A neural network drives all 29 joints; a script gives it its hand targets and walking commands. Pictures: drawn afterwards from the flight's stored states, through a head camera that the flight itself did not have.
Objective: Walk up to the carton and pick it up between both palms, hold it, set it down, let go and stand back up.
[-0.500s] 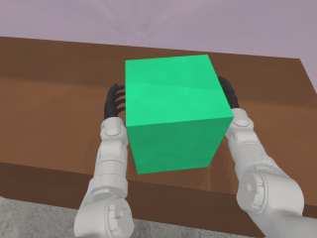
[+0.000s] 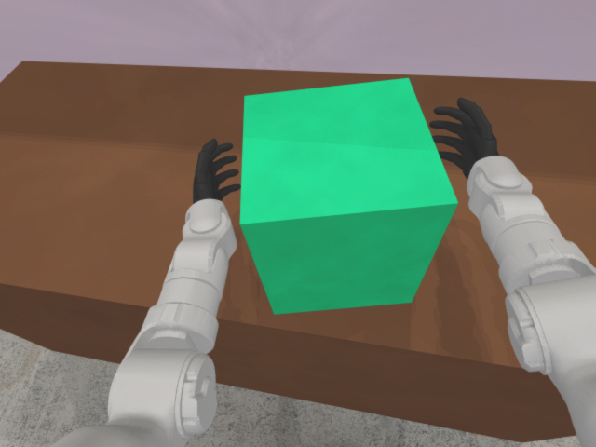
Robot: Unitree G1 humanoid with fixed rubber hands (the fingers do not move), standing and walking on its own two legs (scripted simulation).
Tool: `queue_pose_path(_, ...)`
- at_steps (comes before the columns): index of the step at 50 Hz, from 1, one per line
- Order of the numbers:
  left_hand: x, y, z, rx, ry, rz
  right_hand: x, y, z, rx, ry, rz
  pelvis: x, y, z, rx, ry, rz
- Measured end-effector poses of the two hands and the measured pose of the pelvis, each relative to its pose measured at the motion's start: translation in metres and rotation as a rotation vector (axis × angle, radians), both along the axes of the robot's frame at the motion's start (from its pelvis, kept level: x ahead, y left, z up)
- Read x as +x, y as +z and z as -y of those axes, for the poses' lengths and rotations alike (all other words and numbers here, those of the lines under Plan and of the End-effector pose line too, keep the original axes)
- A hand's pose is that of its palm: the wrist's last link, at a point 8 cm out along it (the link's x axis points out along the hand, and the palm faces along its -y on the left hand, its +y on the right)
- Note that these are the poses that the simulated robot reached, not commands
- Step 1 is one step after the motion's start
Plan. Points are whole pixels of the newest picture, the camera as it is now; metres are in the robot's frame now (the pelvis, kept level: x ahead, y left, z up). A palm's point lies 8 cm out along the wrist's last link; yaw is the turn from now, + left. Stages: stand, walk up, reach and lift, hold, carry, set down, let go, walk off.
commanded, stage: set down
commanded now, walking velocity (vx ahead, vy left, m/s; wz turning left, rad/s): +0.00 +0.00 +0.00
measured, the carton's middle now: (334, 207) +0.42 +0.06 +0.05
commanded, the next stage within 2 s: none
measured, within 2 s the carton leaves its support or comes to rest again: neither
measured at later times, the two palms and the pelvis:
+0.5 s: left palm (197, 158) +0.40 +0.23 +0.15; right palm (515, 125) +0.50 -0.15 +0.15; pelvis +0.00 -0.01 +0.00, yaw +1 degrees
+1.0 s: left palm (165, 153) +0.37 +0.24 +0.18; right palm (542, 114) +0.47 -0.16 +0.19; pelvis -0.01 +0.00 +0.01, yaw +1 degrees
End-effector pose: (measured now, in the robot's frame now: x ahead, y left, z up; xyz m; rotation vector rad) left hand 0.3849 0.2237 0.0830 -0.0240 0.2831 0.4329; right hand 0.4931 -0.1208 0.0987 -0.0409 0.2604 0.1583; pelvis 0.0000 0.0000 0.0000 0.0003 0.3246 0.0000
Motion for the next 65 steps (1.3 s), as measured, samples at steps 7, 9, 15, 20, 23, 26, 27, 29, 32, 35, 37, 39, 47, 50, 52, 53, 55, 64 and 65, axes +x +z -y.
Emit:
queue_pose_path(7,0.007,0.009,-0.010,-0.008,0.013,0.022,0.004,0.006,0.019,-0.009,0.003,0.002,0.001,-0.001,0.008,0.009,0.001,-0.011)
queue_pose_path(9,0.010,0.013,-0.011,-0.005,0.007,0.028,0.006,0.009,0.020,0.001,0.005,0.008,0.001,-0.002,0.009,0.010,0.004,-0.014)
queue_pose_path(15,0.017,0.040,-0.003,0.016,-0.027,0.064,0.010,0.028,0.017,0.054,0.030,0.055,0.003,-0.001,0.010,0.010,0.013,-0.007)
queue_pose_path(20,0.018,0.056,0.001,0.005,-0.040,0.035,0.010,0.040,0.021,0.051,0.024,0.041,0.002,0.002,0.011,0.016,0.012,0.018)
queue_pose_path(23,0.017,0.061,0.000,-0.008,-0.033,0.018,0.009,0.047,0.024,0.047,0.020,0.033,0.002,0.003,0.012,0.018,0.009,0.033)
queue_pose_path(26,0.014,0.065,-0.004,-0.022,-0.018,0.016,0.006,0.056,0.027,0.042,0.019,0.041,0.001,0.004,0.012,0.019,0.007,0.043)
queue_pose_path(27,0.013,0.068,-0.005,-0.024,-0.014,0.021,0.005,0.059,0.027,0.043,0.018,0.049,0.001,0.004,0.012,0.018,0.008,0.044)
queue_pose_path(29,0.011,0.076,-0.008,-0.023,-0.011,0.035,0.003,0.068,0.028,0.047,0.021,0.067,0.001,0.004,0.012,0.017,0.011,0.049)
queue_pose_path(32,0.007,0.087,-0.012,-0.015,-0.008,0.040,0.000,0.080,0.028,0.043,0.023,0.074,-0.001,0.005,0.011,0.017,0.012,0.062)
queue_pose_path(35,0.003,0.095,-0.013,-0.011,-0.016,0.031,-0.003,0.087,0.030,0.038,0.022,0.061,-0.003,0.006,0.009,0.016,0.016,0.080)
queue_pose_path(37,0.002,0.097,-0.014,-0.014,-0.020,0.012,-0.005,0.090,0.033,0.034,0.015,0.042,-0.004,0.006,0.008,0.016,0.017,0.090)
queue_pose_path(39,0.000,0.097,-0.015,-0.021,-0.018,-0.002,-0.006,0.092,0.035,0.031,0.008,0.029,-0.005,0.006,0.006,0.015,0.018,0.095)
queue_pose_path(47,-0.009,0.102,-0.018,-0.033,-0.015,0.006,-0.016,0.096,0.035,0.023,0.015,0.017,-0.006,0.008,0.001,0.012,0.015,0.128)
queue_pose_path(50,-0.014,0.098,-0.020,-0.032,-0.010,0.001,-0.020,0.092,0.034,0.023,0.016,0.010,-0.006,0.008,-0.001,0.010,0.015,0.146)
queue_pose_path(52,-0.018,0.094,-0.020,-0.031,-0.011,-0.008,-0.023,0.086,0.035,0.026,0.014,0.000,-0.006,0.009,-0.002,0.010,0.018,0.159)
queue_pose_path(53,-0.020,0.091,-0.020,-0.032,-0.013,-0.014,-0.025,0.082,0.035,0.028,0.012,-0.006,-0.006,0.009,-0.003,0.010,0.019,0.165)
queue_pose_path(55,-0.024,0.084,-0.019,-0.030,-0.020,-0.025,-0.028,0.073,0.038,0.035,0.007,-0.016,-0.006,0.009,-0.004,0.009,0.024,0.172)
queue_pose_path(64,-0.042,0.071,0.000,-0.032,-0.065,-0.005,-0.054,0.043,0.056,0.021,-0.006,-0.001,-0.006,0.009,-0.006,0.007,0.017,0.196)
queue_pose_path(65,-0.043,0.071,0.001,-0.031,-0.064,-0.005,-0.057,0.041,0.058,0.018,-0.008,-0.001,-0.007,0.009,-0.006,0.008,0.013,0.200)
